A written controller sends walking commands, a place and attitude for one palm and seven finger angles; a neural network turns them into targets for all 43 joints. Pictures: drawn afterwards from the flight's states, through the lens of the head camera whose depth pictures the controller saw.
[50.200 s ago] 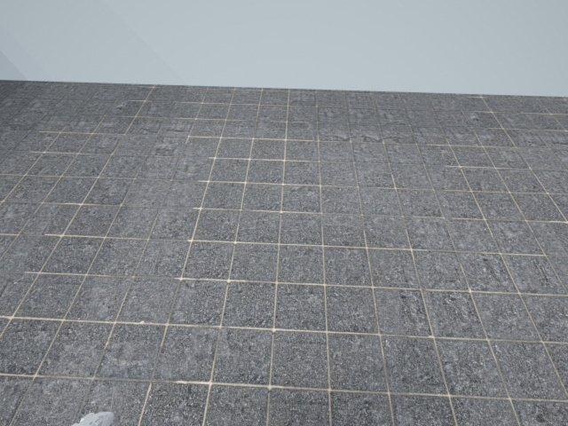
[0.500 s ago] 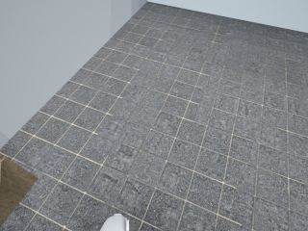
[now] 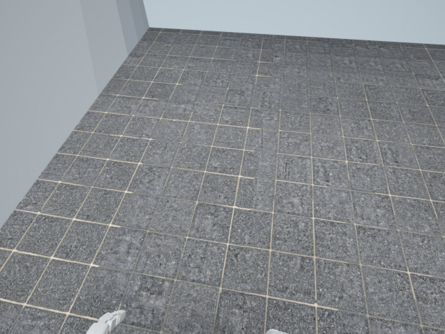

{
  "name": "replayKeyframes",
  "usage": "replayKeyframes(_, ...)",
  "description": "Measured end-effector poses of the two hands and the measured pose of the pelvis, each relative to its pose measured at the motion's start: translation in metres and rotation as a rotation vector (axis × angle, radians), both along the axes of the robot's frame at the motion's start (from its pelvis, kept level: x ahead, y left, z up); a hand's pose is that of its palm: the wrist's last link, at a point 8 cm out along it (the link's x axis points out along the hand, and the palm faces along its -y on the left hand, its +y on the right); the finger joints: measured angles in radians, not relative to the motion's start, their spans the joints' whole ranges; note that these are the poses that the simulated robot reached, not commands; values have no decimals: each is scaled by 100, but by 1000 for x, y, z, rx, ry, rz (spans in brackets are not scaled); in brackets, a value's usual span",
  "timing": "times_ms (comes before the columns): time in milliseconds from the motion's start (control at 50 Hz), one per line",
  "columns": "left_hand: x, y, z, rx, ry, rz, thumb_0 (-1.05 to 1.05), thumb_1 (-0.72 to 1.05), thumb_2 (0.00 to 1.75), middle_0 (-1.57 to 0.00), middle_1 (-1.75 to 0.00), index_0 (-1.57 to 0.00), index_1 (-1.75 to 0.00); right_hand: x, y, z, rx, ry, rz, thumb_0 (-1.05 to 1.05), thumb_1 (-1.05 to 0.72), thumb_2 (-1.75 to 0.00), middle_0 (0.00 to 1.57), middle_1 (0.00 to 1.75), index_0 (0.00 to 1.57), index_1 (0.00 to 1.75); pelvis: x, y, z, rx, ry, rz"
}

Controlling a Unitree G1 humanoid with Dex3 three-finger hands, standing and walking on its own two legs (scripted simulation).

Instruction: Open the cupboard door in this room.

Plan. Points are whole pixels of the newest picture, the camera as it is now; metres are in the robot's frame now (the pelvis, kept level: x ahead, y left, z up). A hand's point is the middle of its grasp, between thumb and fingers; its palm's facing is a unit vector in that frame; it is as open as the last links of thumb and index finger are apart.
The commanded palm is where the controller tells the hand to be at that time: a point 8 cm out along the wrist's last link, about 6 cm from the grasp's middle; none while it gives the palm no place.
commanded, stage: walk to a spot facing it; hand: left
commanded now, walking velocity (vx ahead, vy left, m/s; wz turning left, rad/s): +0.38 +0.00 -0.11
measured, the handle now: out of the picture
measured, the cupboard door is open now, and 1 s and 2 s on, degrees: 46 46 46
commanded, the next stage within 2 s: turn to face it in 0.70 s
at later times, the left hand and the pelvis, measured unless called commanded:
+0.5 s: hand (144, 280) +0.25 +0.20 -0.17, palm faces +0.01 -0.99 -0.13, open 7.4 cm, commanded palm none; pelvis +0.26 +0.03 +0.01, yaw -4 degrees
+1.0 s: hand (195, 158) +0.60 +0.11 -0.14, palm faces -0.07 -0.98 -0.20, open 7.2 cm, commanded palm none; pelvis +0.48 -0.06 +0.02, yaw -5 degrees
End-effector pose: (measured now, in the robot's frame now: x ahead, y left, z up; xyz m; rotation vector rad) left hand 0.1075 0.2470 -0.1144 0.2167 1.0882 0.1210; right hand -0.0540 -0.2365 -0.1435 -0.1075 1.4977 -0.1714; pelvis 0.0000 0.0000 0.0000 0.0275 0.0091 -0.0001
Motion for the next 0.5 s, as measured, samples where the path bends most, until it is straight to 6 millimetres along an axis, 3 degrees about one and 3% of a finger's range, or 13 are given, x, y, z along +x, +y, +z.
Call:
replayKeyframes(40, 14, -7, 0, 0, 3, 12, 0, 91, 89, -19, -29, -20, -30, 18, -7, 1, -5, 25, -12, 1, -91, -90, 20, 30, 20, 30, 19, -4, 2, -6, -8, -2)
replayKeyframes(100, 20, -18, 1, -16, 71, 26, 0, 91, 89, -19, -29, -20, -30, 66, -13, 12, -21, -21, -16, 1, -91, -90, 20, 30, 19, 30, 49, -8, 13, -11, -3, -9)
replayKeyframes(240, 23, -19, -8, -50, 254, 77, 0, 93, 89, -20, -29, -20, -30, 209, -6, 30, -26, -209, 26, 1, -91, -90, 20, 30, 19, 30, 122, -6, 22, -27, 10, -17)
replayKeyframes(360, 37, -11, -36, -103, 399, 125, 0, 92, 89, -20, -29, -20, -30, 332, 17, 23, -49, -352, 96, 1, -91, -90, 20, 30, 19, 30, 195, 15, 0, -58, -14, -31)
replayKeyframes(420, 68, -4, -42, -108, 429, 107, 1, 91, 89, -20, -29, -20, -30, 363, 25, 22, -67, -391, 80, 0, -91, -90, 20, 30, 20, 30, 224, 23, -4, -44, -23, -52)
replayKeyframes(500, 143, 3, -30, -100, 335, 77, 1, 91, 89, -19, -29, -20, -30, 368, 33, 27, -61, -331, 38, 0, -91, -90, 20, 30, 20, 30, 257, 26, 9, -29, -10, -63)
